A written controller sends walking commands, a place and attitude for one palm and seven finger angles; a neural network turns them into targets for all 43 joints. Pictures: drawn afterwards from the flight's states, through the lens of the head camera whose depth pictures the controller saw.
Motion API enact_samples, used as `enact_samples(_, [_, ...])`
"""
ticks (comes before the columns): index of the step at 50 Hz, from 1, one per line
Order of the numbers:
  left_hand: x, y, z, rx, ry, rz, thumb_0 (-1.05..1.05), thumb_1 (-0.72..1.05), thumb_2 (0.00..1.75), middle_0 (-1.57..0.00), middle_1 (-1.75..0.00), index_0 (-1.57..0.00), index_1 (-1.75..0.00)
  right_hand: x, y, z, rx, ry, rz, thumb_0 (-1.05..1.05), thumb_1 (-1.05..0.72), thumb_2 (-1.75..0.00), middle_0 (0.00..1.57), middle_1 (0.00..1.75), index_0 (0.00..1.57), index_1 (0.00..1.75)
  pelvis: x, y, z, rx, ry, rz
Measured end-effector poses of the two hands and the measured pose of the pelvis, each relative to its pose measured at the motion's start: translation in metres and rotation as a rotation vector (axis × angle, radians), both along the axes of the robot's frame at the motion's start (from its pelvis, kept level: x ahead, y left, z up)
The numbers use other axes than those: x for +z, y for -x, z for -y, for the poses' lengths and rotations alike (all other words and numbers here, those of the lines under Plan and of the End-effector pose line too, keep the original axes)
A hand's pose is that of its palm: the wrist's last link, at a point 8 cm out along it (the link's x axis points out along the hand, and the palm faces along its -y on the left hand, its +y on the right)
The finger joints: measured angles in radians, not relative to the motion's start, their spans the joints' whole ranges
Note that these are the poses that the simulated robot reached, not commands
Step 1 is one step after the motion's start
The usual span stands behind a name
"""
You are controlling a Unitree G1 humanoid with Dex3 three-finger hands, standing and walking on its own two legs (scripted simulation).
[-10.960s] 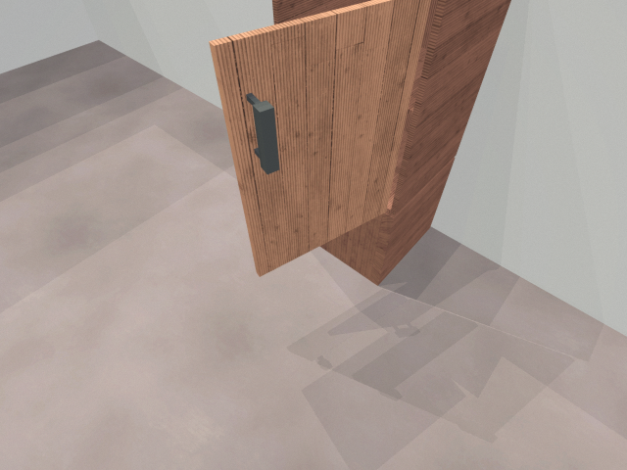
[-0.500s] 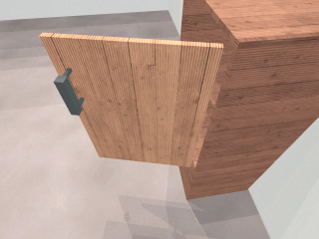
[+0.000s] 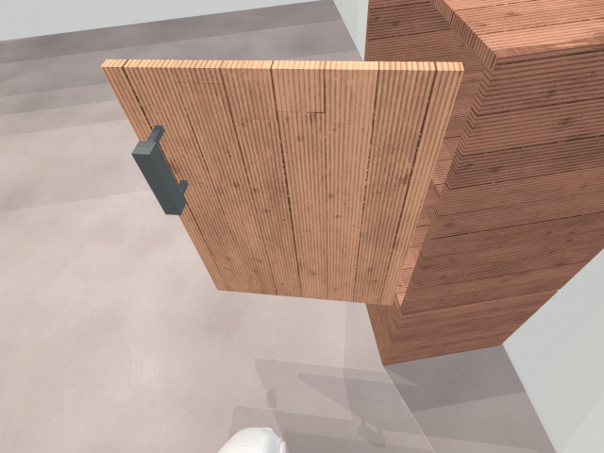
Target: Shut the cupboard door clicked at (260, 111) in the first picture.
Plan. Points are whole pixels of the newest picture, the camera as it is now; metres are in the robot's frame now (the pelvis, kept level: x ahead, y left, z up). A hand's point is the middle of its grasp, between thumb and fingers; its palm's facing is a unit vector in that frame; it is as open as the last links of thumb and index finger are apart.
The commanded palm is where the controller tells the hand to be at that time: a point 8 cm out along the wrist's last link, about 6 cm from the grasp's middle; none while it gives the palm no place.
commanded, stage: shuffle to correct the standing spot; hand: left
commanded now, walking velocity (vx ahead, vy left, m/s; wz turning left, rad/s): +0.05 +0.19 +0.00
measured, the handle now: (166, 170) +0.47 +0.25 +0.10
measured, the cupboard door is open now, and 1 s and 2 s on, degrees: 74 74 74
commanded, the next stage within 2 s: come to a stop and stand still in 0.06 s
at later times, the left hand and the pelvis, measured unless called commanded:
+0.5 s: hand out of the picture +0.05 +0.29 -0.18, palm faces +0.03 -0.98 -0.20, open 7.3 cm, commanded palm none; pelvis +0.01 +0.10 +0.00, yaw +0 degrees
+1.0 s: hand out of the picture +0.02 +0.22 -0.17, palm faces +0.02 -0.98 -0.19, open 7.2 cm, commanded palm none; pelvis -0.01 +0.04 +0.00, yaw +0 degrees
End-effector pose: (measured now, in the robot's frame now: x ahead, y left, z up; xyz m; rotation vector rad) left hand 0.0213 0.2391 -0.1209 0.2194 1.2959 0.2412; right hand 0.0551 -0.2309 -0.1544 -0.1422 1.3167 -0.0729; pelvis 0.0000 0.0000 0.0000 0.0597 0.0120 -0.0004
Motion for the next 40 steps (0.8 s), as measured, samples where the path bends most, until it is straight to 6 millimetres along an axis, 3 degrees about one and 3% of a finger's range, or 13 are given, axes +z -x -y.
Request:
enact_samples(6, [-0.006, 0.026, -0.024, 0.026, 0.044, -0.077, 0.0, 0.91, 0.9, -0.21, -0.3, -0.21, -0.3, 0.018, -0.031, -0.016, 0.02, 0.033, 0.064, 0.0, -0.91, -0.9, 0.19, 0.3, 0.2, 0.3, 0.004, -0.003, -0.025, 0.003, -0.008, -0.003])
enact_samples(11, [-0.03, 0.036, -0.067, 0.052, 0.064, -0.121, 0.0, 0.9, 0.9, -0.21, -0.3, -0.21, -0.3, 0.02, -0.054, -0.042, 0.048, 0.096, 0.122, 0.0, -0.91, -0.9, 0.19, 0.3, 0.2, 0.3, -0.012, -0.012, -0.061, 0.002, 0.03, -0.002])
enact_samples(14, [-0.043, 0.031, -0.093, 0.063, 0.052, -0.139, 0.0, 0.91, 0.9, -0.2, -0.3, -0.21, -0.3, 0.022, -0.054, -0.061, 0.052, 0.122, 0.133, 0.0, -0.91, -0.9, 0.19, 0.3, 0.2, 0.3, -0.016, -0.013, -0.075, 0.012, 0.029, 0.009])
enact_samples(20, [-0.032, 0.001, -0.108, 0.037, 0.072, -0.075, 0.0, 0.91, 0.9, -0.2, -0.29, -0.2, -0.3, 0.029, -0.03, -0.099, 0.042, 0.102, 0.083, 0.0, -0.91, -0.9, 0.19, 0.3, 0.2, 0.3, -0.002, -0.015, -0.092, 0.016, 0.055, 0.006])
enact_samples(24, [-0.026, -0.016, -0.104, -0.006, 0.098, -0.053, 0.0, 0.91, 0.9, -0.2, -0.29, -0.2, -0.3, 0.031, -0.011, -0.102, -0.006, 0.112, 0.061, -0.01, -0.93, -0.89, 0.2, 0.3, 0.21, 0.3, 0.003, -0.011, -0.097, 0.001, 0.065, -0.004])
enact_samples(34, [-0.017, -0.048, -0.07, -0.092, 0.117, 0.036, 0.0, 0.91, 0.9, -0.2, -0.29, -0.2, -0.3, 0.022, 0.07, -0.074, -0.103, 0.108, -0.074, 0.0, -0.91, -0.89, 0.2, 0.3, 0.21, 0.3, 0.004, 0.009, -0.081, -0.006, 0.073, 0.0])
enact_samples(40, [-0.013, -0.035, -0.044, -0.083, 0.087, 0.067, 0.0, 0.92, 0.9, -0.2, -0.29, -0.2, -0.3, 0.01, 0.103, -0.054, -0.129, 0.065, -0.153, 0.0, -0.91, -0.9, 0.2, 0.3, 0.2, 0.3, 0.0, 0.016, -0.057, 0.0, 0.058, 0.013])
